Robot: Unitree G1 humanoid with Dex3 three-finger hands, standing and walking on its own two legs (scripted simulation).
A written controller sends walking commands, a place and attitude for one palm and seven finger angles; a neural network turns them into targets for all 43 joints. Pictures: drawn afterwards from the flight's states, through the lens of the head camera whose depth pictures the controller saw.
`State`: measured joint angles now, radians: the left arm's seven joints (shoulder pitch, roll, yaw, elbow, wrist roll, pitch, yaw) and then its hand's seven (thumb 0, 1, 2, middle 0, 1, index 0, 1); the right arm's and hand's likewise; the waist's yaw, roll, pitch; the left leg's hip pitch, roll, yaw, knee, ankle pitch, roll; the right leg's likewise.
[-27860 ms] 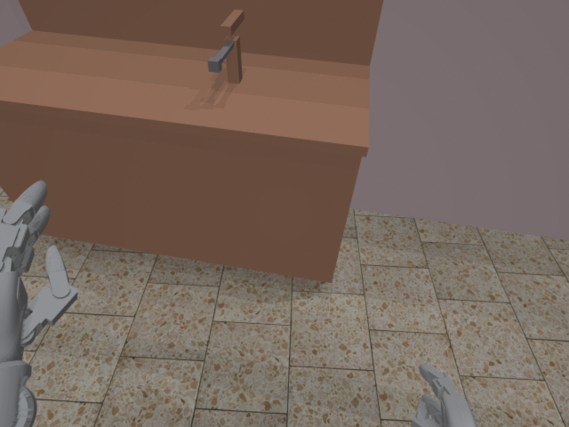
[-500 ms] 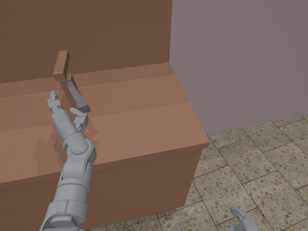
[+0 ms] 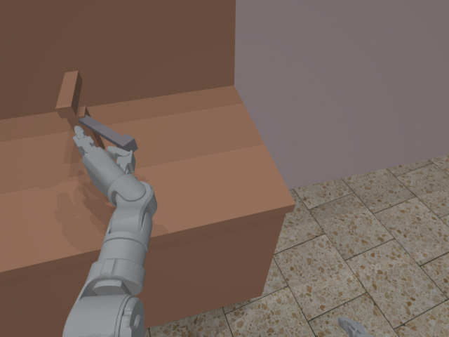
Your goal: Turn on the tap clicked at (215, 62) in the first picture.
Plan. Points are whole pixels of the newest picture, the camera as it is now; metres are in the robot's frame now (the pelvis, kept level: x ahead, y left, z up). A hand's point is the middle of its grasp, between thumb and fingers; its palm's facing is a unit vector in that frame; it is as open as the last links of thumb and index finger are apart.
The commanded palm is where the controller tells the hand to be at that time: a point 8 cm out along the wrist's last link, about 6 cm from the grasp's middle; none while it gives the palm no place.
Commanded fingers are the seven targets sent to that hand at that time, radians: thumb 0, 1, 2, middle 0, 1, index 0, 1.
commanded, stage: push the lever round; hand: left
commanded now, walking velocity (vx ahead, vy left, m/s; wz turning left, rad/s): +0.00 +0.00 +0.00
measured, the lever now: (126, 145) +0.44 +0.20 +0.11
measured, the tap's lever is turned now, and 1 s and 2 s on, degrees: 40 69 72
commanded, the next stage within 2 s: lift the hand up off the lever in 1.00 s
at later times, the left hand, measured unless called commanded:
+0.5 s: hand (143, 144) +0.45 +0.17 +0.11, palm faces +0.79 -0.61 -0.10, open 7.7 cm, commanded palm +0.40 +0.18 +0.11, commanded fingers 0.00 0.90 0.90 -0.15 -0.15 -0.15 -0.15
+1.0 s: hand (153, 131) +0.49 +0.16 +0.10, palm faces +0.80 -0.59 -0.13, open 7.7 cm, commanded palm +0.44 +0.18 +0.11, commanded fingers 0.00 0.90 0.90 -0.15 -0.15 -0.15 -0.15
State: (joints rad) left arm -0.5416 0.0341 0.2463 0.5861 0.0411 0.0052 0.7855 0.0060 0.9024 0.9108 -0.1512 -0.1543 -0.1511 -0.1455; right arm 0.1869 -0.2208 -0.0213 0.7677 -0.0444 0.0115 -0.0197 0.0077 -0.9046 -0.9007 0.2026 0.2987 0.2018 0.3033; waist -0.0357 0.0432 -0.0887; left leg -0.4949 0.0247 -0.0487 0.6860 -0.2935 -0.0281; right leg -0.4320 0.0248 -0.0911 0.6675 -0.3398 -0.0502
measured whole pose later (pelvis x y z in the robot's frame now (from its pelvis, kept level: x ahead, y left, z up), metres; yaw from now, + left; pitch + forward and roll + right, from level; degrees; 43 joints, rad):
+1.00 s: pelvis +0.01 -0.01 -0.01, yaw +0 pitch +14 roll -1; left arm -0.88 0.06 0.41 0.89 0.16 0.02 0.95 0.01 0.91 0.91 -0.15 -0.15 -0.15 -0.15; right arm 0.28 -0.22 -0.05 0.80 -0.11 0.00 0.06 0.00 -0.91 -0.90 0.20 0.30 0.20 0.30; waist -0.10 0.04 -0.15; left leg -0.68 0.03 -0.06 0.78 -0.34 -0.04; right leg -0.62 0.03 -0.10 0.77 -0.39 -0.06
